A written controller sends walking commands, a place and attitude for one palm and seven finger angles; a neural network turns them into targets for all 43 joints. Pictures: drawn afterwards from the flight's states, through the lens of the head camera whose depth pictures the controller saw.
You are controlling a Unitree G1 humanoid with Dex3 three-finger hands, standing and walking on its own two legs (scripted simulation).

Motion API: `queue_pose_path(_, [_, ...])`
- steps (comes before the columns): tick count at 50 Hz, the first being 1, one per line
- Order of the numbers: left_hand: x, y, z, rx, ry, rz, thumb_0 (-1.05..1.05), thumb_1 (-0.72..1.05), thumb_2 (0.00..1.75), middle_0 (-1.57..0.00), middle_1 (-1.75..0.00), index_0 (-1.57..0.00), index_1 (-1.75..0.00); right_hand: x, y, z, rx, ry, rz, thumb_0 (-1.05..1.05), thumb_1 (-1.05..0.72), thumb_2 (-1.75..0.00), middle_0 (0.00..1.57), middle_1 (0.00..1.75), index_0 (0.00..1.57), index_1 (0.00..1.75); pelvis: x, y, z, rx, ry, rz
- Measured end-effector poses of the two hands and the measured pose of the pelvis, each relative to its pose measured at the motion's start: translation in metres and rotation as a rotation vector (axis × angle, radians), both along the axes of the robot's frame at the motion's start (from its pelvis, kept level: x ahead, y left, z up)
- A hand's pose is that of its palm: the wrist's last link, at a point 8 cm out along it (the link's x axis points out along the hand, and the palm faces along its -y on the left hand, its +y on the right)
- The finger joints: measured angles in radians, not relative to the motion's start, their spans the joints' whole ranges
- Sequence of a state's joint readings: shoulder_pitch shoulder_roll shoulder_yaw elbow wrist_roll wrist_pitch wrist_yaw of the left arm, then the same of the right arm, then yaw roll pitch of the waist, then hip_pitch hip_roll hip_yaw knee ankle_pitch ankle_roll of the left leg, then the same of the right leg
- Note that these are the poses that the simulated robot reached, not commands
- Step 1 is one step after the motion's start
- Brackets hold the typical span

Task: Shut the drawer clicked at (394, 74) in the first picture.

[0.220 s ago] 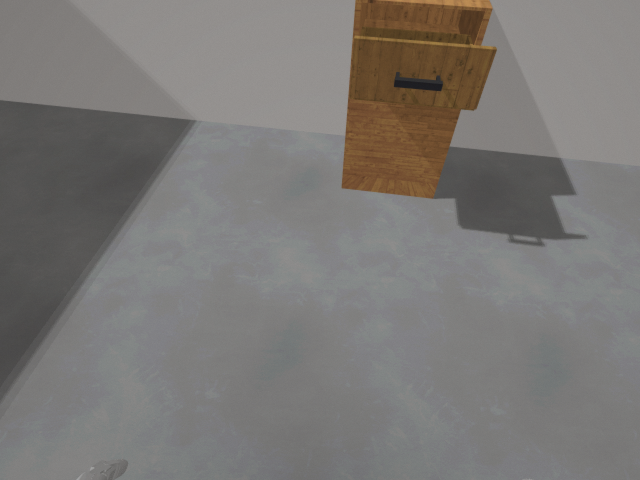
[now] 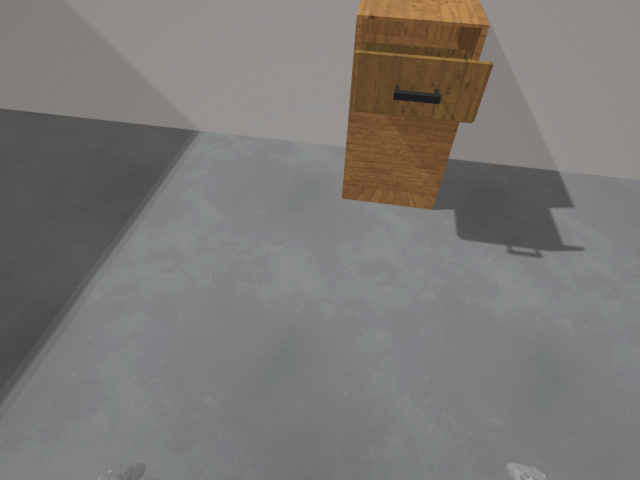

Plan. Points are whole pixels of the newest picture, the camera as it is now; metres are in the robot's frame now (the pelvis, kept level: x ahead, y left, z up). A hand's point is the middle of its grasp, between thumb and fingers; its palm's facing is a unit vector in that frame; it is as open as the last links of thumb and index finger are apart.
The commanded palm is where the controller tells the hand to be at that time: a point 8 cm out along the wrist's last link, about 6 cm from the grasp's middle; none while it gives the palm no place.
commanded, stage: stand and wait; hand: left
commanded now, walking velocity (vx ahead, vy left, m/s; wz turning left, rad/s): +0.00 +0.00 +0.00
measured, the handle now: (416, 93) +1.17 -0.22 -0.05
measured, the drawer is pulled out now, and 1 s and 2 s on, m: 0.30 0.30 0.30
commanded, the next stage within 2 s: look at it before walking up in 0.60 s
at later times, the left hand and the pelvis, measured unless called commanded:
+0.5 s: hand out of the picture +0.05 +0.24 -0.15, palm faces -0.01 -0.94 -0.34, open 7.4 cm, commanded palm none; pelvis -0.02 -0.01 +0.00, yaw +0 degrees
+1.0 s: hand out of the picture +0.05 +0.23 -0.15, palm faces -0.02 -0.95 -0.32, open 7.4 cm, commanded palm none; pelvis -0.03 -0.02 +0.01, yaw +0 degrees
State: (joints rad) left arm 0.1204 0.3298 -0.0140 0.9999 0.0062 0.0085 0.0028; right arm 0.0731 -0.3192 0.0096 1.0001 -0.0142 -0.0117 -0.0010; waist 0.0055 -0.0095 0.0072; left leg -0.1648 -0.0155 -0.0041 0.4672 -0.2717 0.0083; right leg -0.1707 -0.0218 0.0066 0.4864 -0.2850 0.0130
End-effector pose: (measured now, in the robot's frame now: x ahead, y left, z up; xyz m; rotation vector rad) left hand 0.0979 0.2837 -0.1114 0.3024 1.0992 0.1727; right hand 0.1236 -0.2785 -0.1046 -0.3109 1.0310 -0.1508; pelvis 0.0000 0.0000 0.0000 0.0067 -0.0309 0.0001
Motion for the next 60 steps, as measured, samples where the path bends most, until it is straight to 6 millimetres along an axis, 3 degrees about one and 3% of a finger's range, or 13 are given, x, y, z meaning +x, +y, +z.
queue_pose_path(16, [-0.048, -0.001, -0.005, 0.009, 0.111, 0.040, 0.01, 0.91, 0.90, -0.21, -0.30, -0.21, -0.30, -0.057, -0.021, -0.009, -0.019, 0.140, -0.047, 0.01, -0.90, -0.90, 0.20, 0.30, 0.20, 0.30, -0.013, -0.009, 0.003, -0.002, -0.008, 0.004])
queue_pose_path(25, [-0.057, 0.000, -0.003, 0.019, 0.127, 0.042, 0.01, 0.91, 0.90, -0.21, -0.30, -0.20, -0.30, -0.080, -0.025, -0.013, -0.015, 0.185, -0.064, 0.01, -0.91, -0.90, 0.20, 0.30, 0.20, 0.30, -0.019, -0.012, 0.005, -0.001, -0.011, 0.002])
queue_pose_path(44, [-0.052, -0.011, -0.003, 0.003, 0.092, 0.024, 0.01, 0.91, 0.90, -0.21, -0.30, -0.21, -0.30, -0.084, -0.026, -0.011, -0.004, 0.167, -0.065, 0.01, -0.91, -0.90, 0.20, 0.30, 0.20, 0.30, -0.026, -0.016, 0.005, -0.002, -0.011, -0.002])
queue_pose_path(60, [-0.060, -0.008, -0.006, 0.001, 0.135, 0.033, 0.01, 0.91, 0.90, -0.21, -0.30, -0.20, -0.30, -0.083, -0.025, -0.010, -0.013, 0.190, -0.070, 0.01, -0.91, -0.90, 0.20, 0.30, 0.20, 0.30, -0.022, -0.014, 0.006, -0.004, -0.004, -0.004])
